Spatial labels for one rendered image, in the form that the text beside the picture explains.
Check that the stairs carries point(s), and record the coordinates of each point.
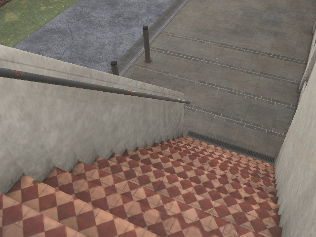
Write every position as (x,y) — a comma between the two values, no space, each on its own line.
(180,188)

